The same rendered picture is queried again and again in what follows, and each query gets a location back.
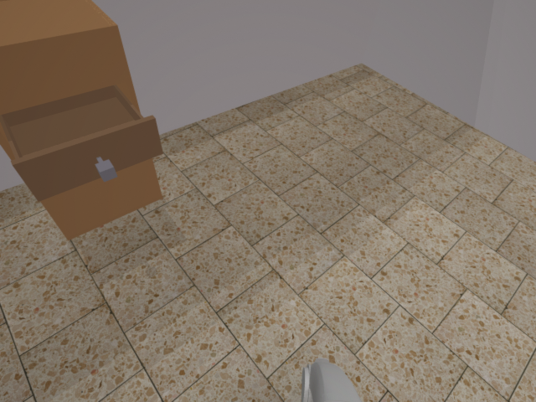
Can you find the drawer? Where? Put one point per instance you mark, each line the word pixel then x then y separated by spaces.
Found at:
pixel 56 144

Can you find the cabinet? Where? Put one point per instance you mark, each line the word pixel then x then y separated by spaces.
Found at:
pixel 54 49

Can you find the handle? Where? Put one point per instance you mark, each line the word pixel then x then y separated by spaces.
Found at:
pixel 105 169

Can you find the right robot thigh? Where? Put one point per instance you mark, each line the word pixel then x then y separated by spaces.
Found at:
pixel 326 382

